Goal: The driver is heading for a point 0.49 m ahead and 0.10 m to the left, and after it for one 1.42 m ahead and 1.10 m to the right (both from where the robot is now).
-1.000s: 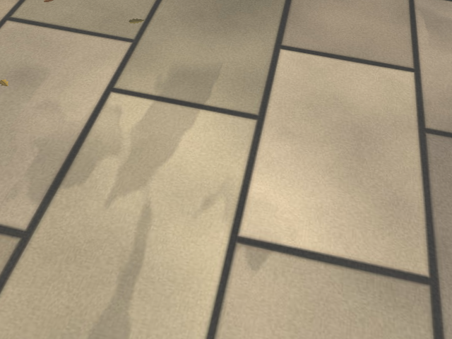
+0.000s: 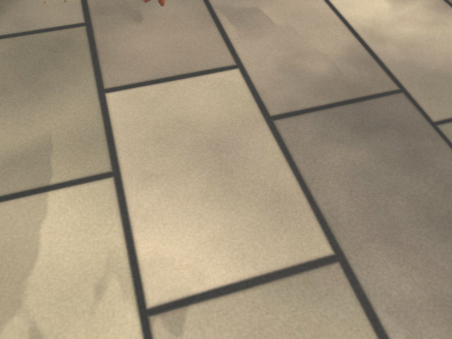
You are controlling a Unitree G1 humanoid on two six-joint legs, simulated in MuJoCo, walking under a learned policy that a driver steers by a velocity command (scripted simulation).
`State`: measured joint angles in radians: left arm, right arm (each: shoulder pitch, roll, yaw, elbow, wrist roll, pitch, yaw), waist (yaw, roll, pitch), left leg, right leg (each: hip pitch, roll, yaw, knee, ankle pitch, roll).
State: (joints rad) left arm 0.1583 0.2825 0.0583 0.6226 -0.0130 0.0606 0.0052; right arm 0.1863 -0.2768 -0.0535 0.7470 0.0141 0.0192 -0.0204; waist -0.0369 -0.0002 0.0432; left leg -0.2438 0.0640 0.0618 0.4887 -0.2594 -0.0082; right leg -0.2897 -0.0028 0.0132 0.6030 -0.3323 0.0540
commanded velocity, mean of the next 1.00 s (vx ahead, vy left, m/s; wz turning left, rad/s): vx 0.40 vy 0.00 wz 0.13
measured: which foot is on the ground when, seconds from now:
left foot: down 0.00-0.02, up 0.04-0.50, down 0.52-1.00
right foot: up 0.00-0.00, down 0.02-0.52, up 0.54-1.00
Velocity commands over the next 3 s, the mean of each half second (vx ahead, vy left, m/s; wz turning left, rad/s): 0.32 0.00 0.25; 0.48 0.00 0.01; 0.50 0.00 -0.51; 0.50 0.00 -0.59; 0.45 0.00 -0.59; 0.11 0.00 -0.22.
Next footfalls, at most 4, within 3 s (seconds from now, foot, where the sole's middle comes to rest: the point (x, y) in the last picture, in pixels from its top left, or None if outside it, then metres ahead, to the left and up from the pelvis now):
0.02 right None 0.03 -0.13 -0.78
0.52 left None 0.27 0.19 -0.78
1.08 right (197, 284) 0.64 0.09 -0.78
1.52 left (132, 214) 0.90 0.32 -0.78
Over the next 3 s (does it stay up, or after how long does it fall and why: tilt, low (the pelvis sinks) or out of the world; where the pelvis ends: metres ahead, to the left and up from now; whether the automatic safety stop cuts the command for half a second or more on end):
stays up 1.28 -0.04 -0.01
